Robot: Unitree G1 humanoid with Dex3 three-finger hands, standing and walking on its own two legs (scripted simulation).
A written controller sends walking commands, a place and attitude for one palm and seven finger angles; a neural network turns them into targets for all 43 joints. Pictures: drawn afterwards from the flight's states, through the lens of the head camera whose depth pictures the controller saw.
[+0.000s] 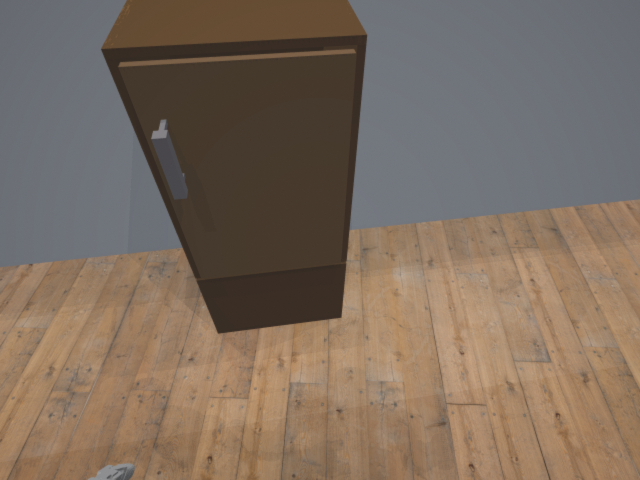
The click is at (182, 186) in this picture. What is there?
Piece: cupboard door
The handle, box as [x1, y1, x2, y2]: [151, 119, 187, 199]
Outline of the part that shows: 161,120 159,129 157,131 153,131 151,139 174,199 186,198 187,189 184,182 184,174 180,170 166,129 166,120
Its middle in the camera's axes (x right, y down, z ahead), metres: -0.29 -0.15 +0.74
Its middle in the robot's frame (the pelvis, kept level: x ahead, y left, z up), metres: +0.65 +0.32 +0.02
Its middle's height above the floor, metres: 0.78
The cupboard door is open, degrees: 0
